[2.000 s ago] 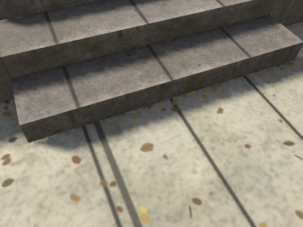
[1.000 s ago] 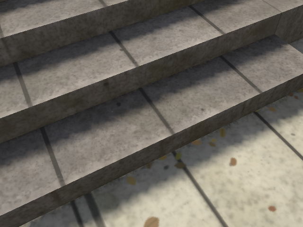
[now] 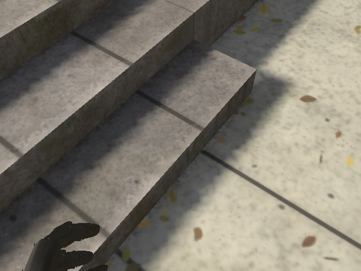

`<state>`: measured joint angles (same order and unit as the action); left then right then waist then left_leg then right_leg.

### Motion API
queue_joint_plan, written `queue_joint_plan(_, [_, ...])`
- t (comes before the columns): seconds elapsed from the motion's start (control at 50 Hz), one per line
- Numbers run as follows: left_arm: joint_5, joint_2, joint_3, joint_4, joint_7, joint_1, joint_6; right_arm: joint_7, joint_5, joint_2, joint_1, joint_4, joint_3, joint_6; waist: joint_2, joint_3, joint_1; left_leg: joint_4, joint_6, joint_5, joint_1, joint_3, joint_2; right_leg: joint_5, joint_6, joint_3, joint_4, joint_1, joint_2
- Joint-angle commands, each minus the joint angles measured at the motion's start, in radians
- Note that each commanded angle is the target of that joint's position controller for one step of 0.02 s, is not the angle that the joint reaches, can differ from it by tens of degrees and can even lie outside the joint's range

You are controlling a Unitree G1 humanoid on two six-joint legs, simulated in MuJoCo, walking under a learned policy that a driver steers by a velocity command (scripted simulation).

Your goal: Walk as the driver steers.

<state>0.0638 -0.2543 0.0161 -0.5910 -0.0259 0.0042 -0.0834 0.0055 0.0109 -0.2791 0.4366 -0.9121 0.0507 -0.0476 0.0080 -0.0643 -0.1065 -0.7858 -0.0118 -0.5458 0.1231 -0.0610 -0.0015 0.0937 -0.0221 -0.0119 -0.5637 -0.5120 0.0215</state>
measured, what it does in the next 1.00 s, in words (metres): steps on the spot, turning left: left foot, then right foot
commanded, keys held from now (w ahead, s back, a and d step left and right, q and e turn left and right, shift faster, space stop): q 1.00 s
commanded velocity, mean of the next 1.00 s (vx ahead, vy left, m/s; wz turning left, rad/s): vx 0.05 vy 0.00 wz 0.52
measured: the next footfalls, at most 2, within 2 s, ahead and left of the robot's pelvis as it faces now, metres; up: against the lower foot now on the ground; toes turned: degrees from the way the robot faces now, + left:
left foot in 0.36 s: +0.11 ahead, +0.11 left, +0.00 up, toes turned +14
right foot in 0.82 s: +0.19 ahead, -0.10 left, +0.00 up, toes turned +33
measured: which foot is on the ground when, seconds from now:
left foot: up 0.00-0.34, down 0.36-0.82, up 0.84-1.00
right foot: down 0.00-0.36, up 0.38-0.80, down 0.82-1.00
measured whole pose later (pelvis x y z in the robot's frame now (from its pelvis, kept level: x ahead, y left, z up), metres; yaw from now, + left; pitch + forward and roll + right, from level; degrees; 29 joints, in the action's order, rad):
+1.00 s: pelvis +0.09 -0.02 +0.02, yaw +34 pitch +2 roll +0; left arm 0.02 -0.26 0.07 -0.67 0.04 0.13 -0.01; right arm 0.02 0.02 -0.37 0.18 -0.65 0.11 0.05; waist -0.05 -0.05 -0.01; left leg -1.14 -0.10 -0.42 0.55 -0.10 -0.05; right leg 0.23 -0.02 -0.03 -0.43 -0.24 0.00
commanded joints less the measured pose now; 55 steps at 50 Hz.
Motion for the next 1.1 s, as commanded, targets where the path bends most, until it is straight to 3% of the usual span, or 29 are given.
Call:
queue_joint_plan(0.02, [-0.038,-0.179,0.064,-0.035,0.022,0.358,0.035,0.015,-0.004,-0.118,0.041,0.078,0.030,0.015,0.131,0.429,0.173,-0.491,0.031,-0.046,0.394,-0.036,-0.016,-0.889,-0.204,0.313,0.047,0.725,0.400])
queue_joint_plan(0.04, [-0.040,-0.114,0.043,-0.038,0.027,0.278,0.037,0.008,-0.011,-0.105,0.000,0.082,0.027,0.022,0.118,0.293,0.142,-0.437,0.027,0.010,0.417,-0.011,0.017,-0.785,-0.170,0.242,0.099,0.600,0.349])
queue_joint_plan(0.06, [-0.043,-0.084,0.030,-0.044,0.034,0.234,0.037,0.001,-0.020,-0.092,-0.021,0.079,0.026,0.037,0.143,0.202,0.118,-0.395,0.019,0.049,0.404,-0.004,0.036,-0.709,-0.151,0.187,0.152,0.498,0.309])
queue_joint_plan(0.08, [-0.045,-0.082,0.027,-0.050,0.041,0.212,0.039,-0.008,-0.033,-0.082,-0.005,0.074,0.027,0.056,0.160,0.161,0.094,-0.378,0.008,0.088,0.340,0.013,0.036,-0.654,-0.145,0.134,0.195,0.392,0.285])
queue_joint_plan(0.16, [-0.031,-0.111,0.041,-0.062,0.043,0.145,0.034,-0.025,-0.034,-0.049,-0.013,0.095,0.026,0.088,0.148,0.150,0.037,-0.271,-0.004,0.154,0.250,0.064,0.021,-0.459,-0.172,0.020,0.251,0.229,0.274])
queue_joint_plan(0.24, [-0.026,-0.134,0.052,-0.082,0.044,0.148,0.057,-0.046,-0.034,-0.058,-0.140,0.159,0.019,0.107,0.176,0.126,0.071,-0.068,0.017,0.241,0.197,0.096,0.039,-0.082,-0.156,-0.011,0.270,0.178,0.276])
queue_joint_plan(0.3, [-0.032,-0.169,0.065,-0.095,0.043,0.171,0.079,-0.055,-0.031,-0.075,-0.179,0.189,0.021,0.105,0.142,0.115,0.085,0.043,0.037,0.227,0.143,0.121,0.024,0.083,-0.135,0.001,0.230,0.179,0.307])
queue_joint_plan(0.34, [-0.037,-0.169,0.067,-0.107,0.042,0.188,0.095,-0.051,-0.039,-0.086,-0.157,0.184,0.027,0.088,0.056,0.102,0.072,0.200,0.064,0.271,0.036,0.113,-0.004,0.201,-0.069,-0.043,0.115,0.131,0.273])
queue_joint_plan(0.36, [-0.028,-0.141,0.065,-0.121,0.037,0.238,0.106,-0.041,-0.048,-0.130,-0.143,0.188,0.035,0.074,-0.115,0.065,0.074,0.401,0.087,0.265,0.037,-0.063,0.093,0.295,-0.004,-0.115,-0.064,0.092,0.203])
queue_joint_plan(0.38, [-0.030,-0.073,0.046,-0.072,0.034,0.271,0.119,-0.028,-0.042,-0.263,-0.184,0.234,0.058,0.066,-0.373,0.024,0.118,0.542,0.186,0.421,0.042,-0.477,0.361,0.560,0.078,-0.167,-0.296,-0.095,0.018])
queue_joint_plan(0.4, [-0.074,-0.162,0.077,-0.031,0.073,0.072,0.104,-0.009,-0.031,-0.303,-0.165,0.244,0.081,0.061,-0.288,0.042,0.022,0.550,0.363,0.344,0.103,-0.520,0.377,0.580,0.083,0.006,-0.513,-0.137,-0.024])
queue_joint_plan(0.42, [-0.083,-0.174,0.082,-0.024,0.085,0.070,0.095,0.002,-0.026,-0.258,-0.190,0.244,0.067,0.045,-0.229,0.056,0.046,0.542,0.350,0.340,0.087,-0.453,0.335,0.501,0.073,0.063,-0.566,-0.166,-0.008])
queue_joint_plan(0.46, [-0.057,-0.180,0.098,-0.064,0.100,0.121,0.090,0.018,-0.001,-0.188,-0.292,0.269,0.051,0.038,-0.136,0.073,0.097,0.505,0.246,0.354,0.057,-0.332,0.247,0.347,0.072,0.087,-0.539,-0.178,0.015])
queue_joint_plan(0.5, [-0.048,-0.158,0.099,-0.073,0.094,0.147,0.084,0.029,-0.006,-0.157,-0.307,0.283,0.038,0.045,-0.123,0.115,0.114,0.473,0.228,0.509,0.060,-0.278,0.204,0.276,0.088,0.081,-0.551,-0.125,-0.006])
queue_joint_plan(0.54, [-0.059,-0.127,0.093,-0.070,0.086,0.155,0.078,0.034,-0.008,-0.165,-0.288,0.288,0.041,0.050,-0.108,0.149,0.114,0.450,0.233,0.590,0.031,-0.257,0.182,0.247,0.105,0.080,-0.493,-0.105,-0.020])
queue_joint_plan(0.6, [-0.063,-0.107,0.084,-0.052,0.080,0.110,0.073,0.039,-0.002,-0.191,-0.274,0.296,0.053,0.060,-0.120,0.149,0.093,0.436,0.234,0.538,0.010,-0.285,0.165,0.234,0.123,0.088,-0.329,-0.078,-0.034])
queue_joint_plan(0.66, [-0.066,-0.113,0.081,-0.037,0.067,0.081,0.066,0.036,-0.006,-0.211,-0.286,0.314,0.062,0.068,-0.149,0.148,0.082,0.433,0.242,0.483,0.042,-0.343,0.164,0.253,0.122,0.096,-0.212,0.001,-0.051])
queue_joint_plan(0.74, [-0.075,-0.136,0.087,-0.029,0.050,0.085,0.049,0.025,0.000,-0.216,-0.308,0.332,0.069,0.075,-0.172,0.162,0.083,0.400,0.234,0.569,0.033,-0.430,0.159,0.273,0.100,0.101,-0.071,0.099,-0.074])
queue_joint_plan(0.8, [-0.073,-0.144,0.095,-0.050,0.037,0.157,0.039,0.030,0.018,-0.201,-0.346,0.350,0.067,0.085,-0.165,0.176,0.136,0.335,0.177,0.586,0.072,-0.433,0.103,0.088,0.059,0.080,0.206,0.275,-0.067])
queue_joint_plan(0.82, [-0.064,-0.187,0.107,-0.055,0.040,0.183,0.040,0.035,0.017,-0.167,-0.325,0.355,0.058,0.086,-0.107,0.197,0.129,0.265,0.124,0.429,0.176,-0.390,0.058,0.013,0.017,0.144,0.241,0.410,0.043])
queue_joint_plan(0.84, [-0.041,-0.273,0.123,-0.039,0.048,0.147,0.053,0.029,0.010,-0.116,-0.273,0.366,0.047,0.080,0.164,0.186,0.067,0.065,0.056,0.090,0.375,-0.202,-0.083,-0.165,-0.106,0.367,0.242,0.502,0.263])
queue_joint_plan(0.86, [-0.012,-0.246,0.120,-0.029,0.043,0.139,0.053,0.026,0.006,-0.196,-0.287,0.368,0.072,0.067,0.255,0.156,0.093,-0.164,0.001,-0.098,0.494,-0.102,-0.113,-0.285,-0.252,0.505,0.266,0.444,0.387])
queue_joint_plan(0.88, [-0.021,-0.194,0.103,-0.008,0.047,0.101,0.050,0.023,0.001,-0.255,-0.262,0.348,0.094,0.064,0.161,0.148,0.080,-0.323,-0.030,-0.044,0.495,-0.114,-0.057,-0.290,-0.259,0.442,0.253,0.422,0.379])
queue_joint_plan(0.92, [-0.046,-0.145,0.088,0.003,0.056,0.046,0.052,0.025,0.004,-0.225,-0.227,0.308,0.097,0.083,0.098,0.121,0.064,-0.426,-0.070,0.066,0.513,-0.087,-0.041,-0.239,-0.178,0.267,0.222,0.413,0.257])
queue_joint_plan(0.94, [-0.054,-0.141,0.084,0.002,0.061,0.048,0.055,0.022,0.005,-0.196,-0.228,0.310,0.089,0.090,0.103,0.109,0.073,-0.451,-0.088,0.103,0.531,-0.073,-0.032,-0.265,-0.175,0.223,0.220,0.413,0.240])
queue_joint_plan(1.0, [-0.045,-0.158,0.086,-0.009,0.076,0.102,0.073,0.014,0.015,-0.138,-0.301,0.351,0.067,0.089,0.141,0.105,0.121,-0.352,-0.117,0.153,0.549,0.001,-0.004,-0.299,-0.196,0.138,0.236,0.458,0.220])
queue_joint_plan(1.1, [-0.052,-0.221,0.107,-0.014,0.068,0.107,0.090,-0.003,0.003,-0.110,-0.336,0.389,0.044,0.084,0.162,0.149,0.147,-0.106,-0.102,0.145,0.397,0.068,0.044,-0.326,-0.208,0.068,0.229,0.462,0.266])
